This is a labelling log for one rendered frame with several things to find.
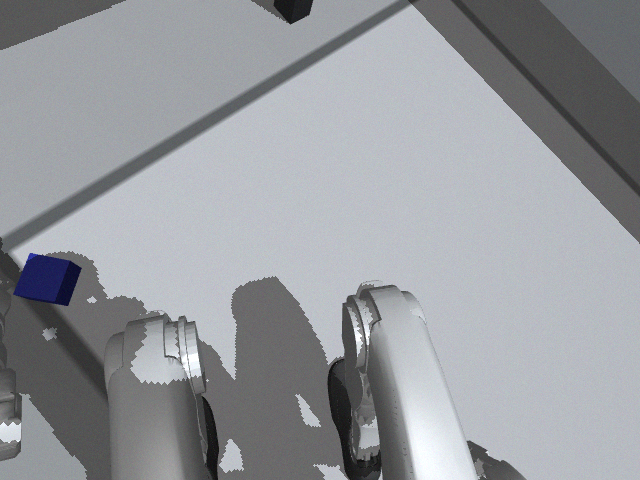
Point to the left robot arm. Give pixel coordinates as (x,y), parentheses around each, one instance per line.
(10,401)

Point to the right robot hand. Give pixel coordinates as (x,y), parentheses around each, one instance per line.
(490,467)

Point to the left robot foot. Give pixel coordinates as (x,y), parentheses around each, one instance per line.
(213,447)

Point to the small box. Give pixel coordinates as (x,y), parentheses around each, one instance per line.
(48,279)

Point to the right robot foot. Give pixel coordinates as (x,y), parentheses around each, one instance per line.
(341,415)

